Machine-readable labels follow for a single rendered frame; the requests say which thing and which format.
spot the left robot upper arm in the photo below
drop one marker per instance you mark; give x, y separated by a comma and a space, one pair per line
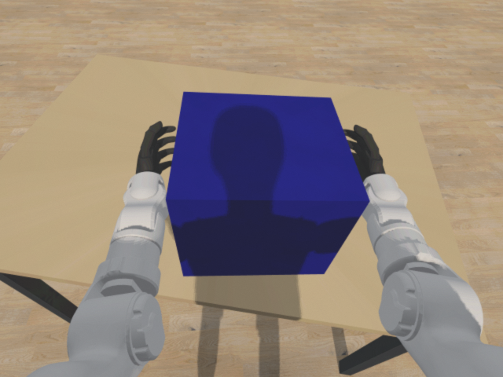
112, 336

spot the table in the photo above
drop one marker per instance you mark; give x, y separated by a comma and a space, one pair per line
62, 187

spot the robot left hand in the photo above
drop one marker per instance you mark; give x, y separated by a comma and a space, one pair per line
149, 157

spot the robot right hand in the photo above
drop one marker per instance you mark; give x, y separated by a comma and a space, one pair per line
367, 156

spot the robot right forearm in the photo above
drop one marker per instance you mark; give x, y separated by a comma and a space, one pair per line
396, 239

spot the right robot upper arm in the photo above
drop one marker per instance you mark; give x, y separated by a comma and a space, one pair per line
438, 320

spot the carton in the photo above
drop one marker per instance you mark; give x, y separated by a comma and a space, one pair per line
261, 185

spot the robot left forearm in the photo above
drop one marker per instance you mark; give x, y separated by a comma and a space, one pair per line
134, 252

